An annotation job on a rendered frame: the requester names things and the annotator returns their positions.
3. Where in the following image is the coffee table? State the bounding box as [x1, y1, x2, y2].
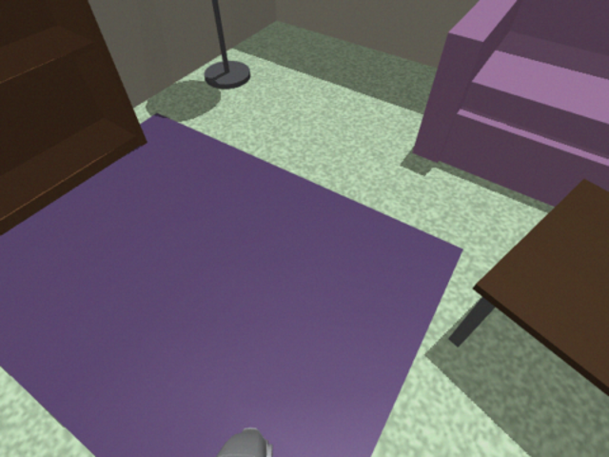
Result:
[448, 179, 609, 396]

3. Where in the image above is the sofa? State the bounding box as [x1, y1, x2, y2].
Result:
[412, 0, 609, 207]

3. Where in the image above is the floor lamp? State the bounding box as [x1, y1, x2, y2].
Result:
[205, 0, 250, 89]

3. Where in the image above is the bookshelf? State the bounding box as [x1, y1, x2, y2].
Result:
[0, 0, 147, 236]

